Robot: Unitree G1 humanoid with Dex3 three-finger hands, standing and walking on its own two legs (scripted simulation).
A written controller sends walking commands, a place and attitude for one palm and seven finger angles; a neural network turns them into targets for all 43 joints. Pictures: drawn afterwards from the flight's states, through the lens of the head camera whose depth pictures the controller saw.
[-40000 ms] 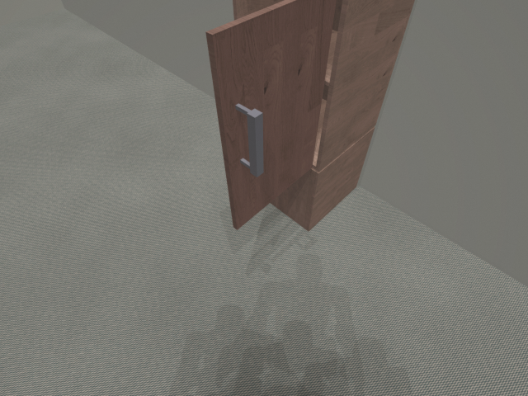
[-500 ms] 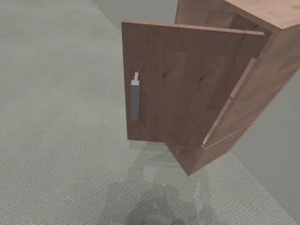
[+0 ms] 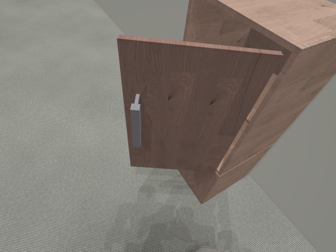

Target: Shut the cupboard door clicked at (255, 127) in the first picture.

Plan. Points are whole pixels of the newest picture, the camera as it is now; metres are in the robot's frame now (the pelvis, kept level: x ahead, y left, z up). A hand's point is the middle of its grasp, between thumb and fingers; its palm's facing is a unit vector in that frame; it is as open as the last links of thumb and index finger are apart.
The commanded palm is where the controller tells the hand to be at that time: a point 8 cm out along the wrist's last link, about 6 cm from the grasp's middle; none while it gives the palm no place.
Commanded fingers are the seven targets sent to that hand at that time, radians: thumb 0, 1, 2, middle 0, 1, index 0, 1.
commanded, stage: shuffle to correct the standing spot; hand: left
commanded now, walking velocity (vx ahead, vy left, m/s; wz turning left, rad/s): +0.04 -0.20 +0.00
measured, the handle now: (137, 122) +0.47 +0.12 -0.01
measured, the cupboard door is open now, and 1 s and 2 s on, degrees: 57 57 57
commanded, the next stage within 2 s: come to a stop and stand still in 0.12 s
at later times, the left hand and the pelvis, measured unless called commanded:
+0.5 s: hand out of the picture +0.05 +0.07 -0.20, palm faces +0.08 -0.99 -0.15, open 7.3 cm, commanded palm none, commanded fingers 0.00 0.90 0.90 -0.20 -0.30 -0.20 -0.30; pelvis +0.04 -0.09 -0.01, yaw +0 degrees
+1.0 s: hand out of the picture +0.03 +0.14 -0.19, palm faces +0.06 -0.97 -0.21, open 7.4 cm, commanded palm none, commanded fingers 0.00 0.90 0.90 -0.20 -0.30 -0.20 -0.30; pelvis -0.01 -0.05 -0.02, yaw +1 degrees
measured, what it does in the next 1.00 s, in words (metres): steps on the spot: right foot, then left foot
